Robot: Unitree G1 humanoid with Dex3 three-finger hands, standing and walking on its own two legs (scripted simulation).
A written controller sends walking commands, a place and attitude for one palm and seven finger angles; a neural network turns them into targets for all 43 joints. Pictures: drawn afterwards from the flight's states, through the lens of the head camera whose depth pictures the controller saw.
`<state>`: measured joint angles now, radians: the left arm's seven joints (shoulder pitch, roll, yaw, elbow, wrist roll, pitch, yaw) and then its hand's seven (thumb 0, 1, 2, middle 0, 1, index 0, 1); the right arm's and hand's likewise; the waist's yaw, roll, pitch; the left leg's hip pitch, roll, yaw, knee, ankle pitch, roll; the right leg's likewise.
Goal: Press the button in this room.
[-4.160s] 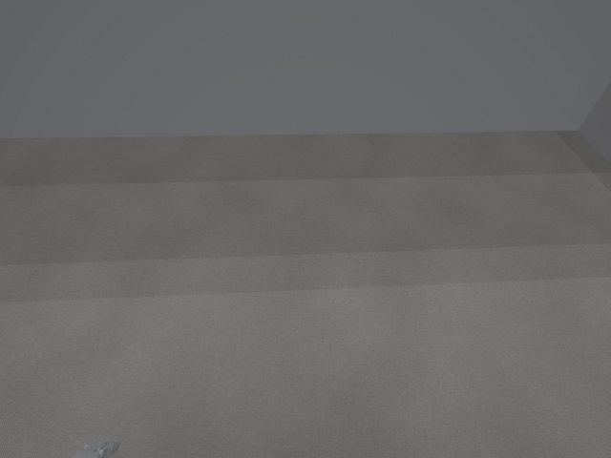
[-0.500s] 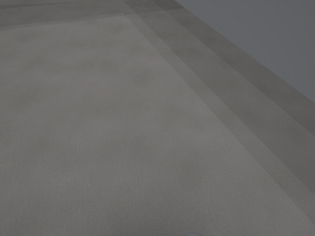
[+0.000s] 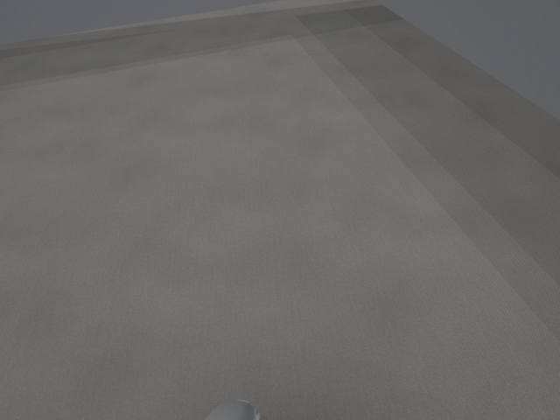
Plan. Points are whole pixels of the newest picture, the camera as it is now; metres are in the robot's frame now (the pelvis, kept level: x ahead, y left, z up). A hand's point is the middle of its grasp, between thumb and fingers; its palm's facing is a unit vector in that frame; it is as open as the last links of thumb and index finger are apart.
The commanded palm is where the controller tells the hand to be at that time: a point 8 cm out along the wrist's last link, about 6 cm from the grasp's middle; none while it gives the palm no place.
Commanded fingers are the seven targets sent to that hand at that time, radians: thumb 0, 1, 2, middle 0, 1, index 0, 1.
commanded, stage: turn or walk to find it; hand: left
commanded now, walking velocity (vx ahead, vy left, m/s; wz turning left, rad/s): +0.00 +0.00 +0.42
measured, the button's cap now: out of the picture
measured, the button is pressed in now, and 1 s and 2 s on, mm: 0 0 0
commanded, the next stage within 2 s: none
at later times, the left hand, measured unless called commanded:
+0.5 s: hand out of the picture -0.01 +0.28 -0.17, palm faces +0.24 -0.94 -0.25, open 7.4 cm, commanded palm none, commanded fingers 0.00 0.90 0.90 -0.20 -0.30 -0.20 -0.30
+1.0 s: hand out of the picture -0.07 +0.20 -0.15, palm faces +0.43 -0.87 -0.25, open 7.4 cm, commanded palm none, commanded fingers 0.00 0.90 0.90 -0.20 -0.30 -0.20 -0.30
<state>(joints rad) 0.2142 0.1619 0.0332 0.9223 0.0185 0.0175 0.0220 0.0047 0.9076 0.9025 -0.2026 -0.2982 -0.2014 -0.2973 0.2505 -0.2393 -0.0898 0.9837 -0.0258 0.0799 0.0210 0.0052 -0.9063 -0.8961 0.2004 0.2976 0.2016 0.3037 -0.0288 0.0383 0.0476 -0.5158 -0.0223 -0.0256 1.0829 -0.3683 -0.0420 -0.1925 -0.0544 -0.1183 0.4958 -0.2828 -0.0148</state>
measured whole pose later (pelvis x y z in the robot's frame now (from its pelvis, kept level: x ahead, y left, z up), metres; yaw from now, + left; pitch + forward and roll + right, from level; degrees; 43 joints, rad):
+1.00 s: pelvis -0.05 +0.00 +0.00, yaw +25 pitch -1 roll +2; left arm 0.23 0.17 0.03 0.94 0.02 0.01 0.02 0.01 0.91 0.90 -0.20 -0.30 -0.20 -0.30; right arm 0.23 -0.25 -0.08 1.00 -0.02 0.09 0.02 0.01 -0.91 -0.90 0.20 0.30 0.20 0.30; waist -0.01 0.01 0.07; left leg -0.42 0.04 0.00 0.97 -0.43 -0.07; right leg -0.20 -0.10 -0.19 0.51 -0.29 -0.03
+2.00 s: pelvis -0.11 -0.01 -0.02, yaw +51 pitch -1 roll +0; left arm 0.26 0.23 0.06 0.97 0.02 0.03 0.01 0.00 0.91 0.90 -0.20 -0.30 -0.20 -0.30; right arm 0.16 -0.22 -0.05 0.97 -0.02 0.04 0.01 0.01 -0.91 -0.90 0.20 0.30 0.20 0.30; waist 0.02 -0.04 0.08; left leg -0.26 0.02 0.07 0.59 -0.29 -0.01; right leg -0.29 -0.16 -0.25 0.69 -0.39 0.03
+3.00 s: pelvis -0.15 -0.07 +0.00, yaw +74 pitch +0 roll +0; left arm 0.24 0.26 0.07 1.00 0.02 0.07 0.01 0.01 0.91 0.90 -0.20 -0.30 -0.20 -0.30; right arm 0.15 -0.19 -0.04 0.95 -0.02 0.03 0.00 0.00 -0.91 -0.90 0.20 0.30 0.20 0.30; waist 0.02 -0.04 0.06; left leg -0.25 0.01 0.04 0.54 -0.28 0.02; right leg -0.45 -0.10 -0.09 1.03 -0.45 0.06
